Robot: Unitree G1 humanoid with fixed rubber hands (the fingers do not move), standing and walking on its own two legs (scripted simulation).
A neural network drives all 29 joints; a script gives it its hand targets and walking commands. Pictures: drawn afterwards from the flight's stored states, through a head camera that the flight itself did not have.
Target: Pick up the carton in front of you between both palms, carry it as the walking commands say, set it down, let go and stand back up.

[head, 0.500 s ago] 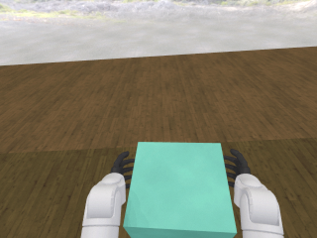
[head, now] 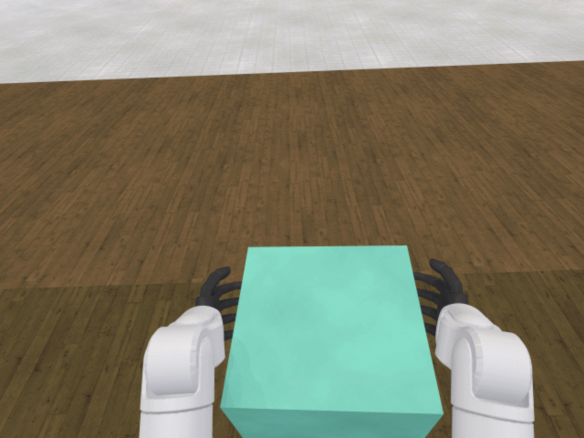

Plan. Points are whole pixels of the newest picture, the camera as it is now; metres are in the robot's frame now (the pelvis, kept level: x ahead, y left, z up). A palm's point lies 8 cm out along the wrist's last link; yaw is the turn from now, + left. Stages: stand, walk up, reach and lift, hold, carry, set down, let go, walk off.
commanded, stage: carry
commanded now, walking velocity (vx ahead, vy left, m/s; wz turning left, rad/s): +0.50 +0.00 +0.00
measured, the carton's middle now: (327, 358) +0.27 -0.02 -0.01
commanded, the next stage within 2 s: none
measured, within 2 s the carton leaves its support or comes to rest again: neither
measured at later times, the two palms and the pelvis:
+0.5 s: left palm (229, 172) +0.61 +0.16 +0.07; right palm (384, 173) +0.59 -0.14 +0.07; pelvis +0.33 +0.04 +0.01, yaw -3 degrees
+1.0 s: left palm (255, 92) +0.93 +0.14 +0.08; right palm (369, 85) +0.95 -0.16 +0.08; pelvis +0.67 -0.01 +0.01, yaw +0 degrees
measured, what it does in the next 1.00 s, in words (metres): walks ahead: left foot, then right foot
